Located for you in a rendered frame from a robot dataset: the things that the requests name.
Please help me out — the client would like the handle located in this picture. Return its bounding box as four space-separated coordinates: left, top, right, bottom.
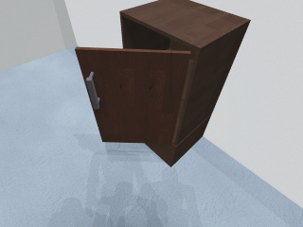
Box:
86 72 100 110

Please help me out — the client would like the cupboard door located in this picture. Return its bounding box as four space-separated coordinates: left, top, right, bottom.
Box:
75 46 191 144

